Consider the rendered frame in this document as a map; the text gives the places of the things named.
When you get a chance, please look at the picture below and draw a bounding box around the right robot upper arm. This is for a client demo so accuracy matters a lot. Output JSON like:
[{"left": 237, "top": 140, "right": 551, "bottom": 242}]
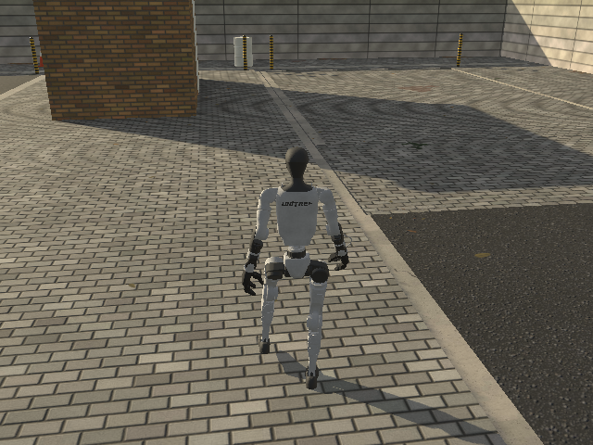
[{"left": 316, "top": 186, "right": 341, "bottom": 236}]

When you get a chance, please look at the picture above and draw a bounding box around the robot left hand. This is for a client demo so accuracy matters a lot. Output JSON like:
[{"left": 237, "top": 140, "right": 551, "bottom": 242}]
[{"left": 242, "top": 270, "right": 263, "bottom": 296}]

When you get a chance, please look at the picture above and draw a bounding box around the left robot upper arm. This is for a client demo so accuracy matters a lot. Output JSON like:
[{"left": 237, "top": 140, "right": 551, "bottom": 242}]
[{"left": 254, "top": 187, "right": 278, "bottom": 240}]

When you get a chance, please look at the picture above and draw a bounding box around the humanoid robot head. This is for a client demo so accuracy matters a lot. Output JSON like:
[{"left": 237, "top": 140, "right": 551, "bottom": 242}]
[{"left": 281, "top": 146, "right": 313, "bottom": 192}]

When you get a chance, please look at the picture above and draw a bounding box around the left robot forearm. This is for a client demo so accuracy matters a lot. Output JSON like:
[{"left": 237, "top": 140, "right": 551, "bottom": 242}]
[{"left": 244, "top": 226, "right": 263, "bottom": 273}]

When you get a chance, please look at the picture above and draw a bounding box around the robot right hand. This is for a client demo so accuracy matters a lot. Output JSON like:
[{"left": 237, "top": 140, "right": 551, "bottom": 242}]
[{"left": 328, "top": 253, "right": 349, "bottom": 271}]

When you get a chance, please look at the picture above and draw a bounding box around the right robot forearm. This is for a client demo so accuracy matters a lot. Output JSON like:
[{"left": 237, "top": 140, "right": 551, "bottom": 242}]
[{"left": 331, "top": 223, "right": 347, "bottom": 257}]

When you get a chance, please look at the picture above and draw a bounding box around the robot right foot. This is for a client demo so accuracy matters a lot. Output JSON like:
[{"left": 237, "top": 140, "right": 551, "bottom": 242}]
[{"left": 305, "top": 365, "right": 319, "bottom": 389}]

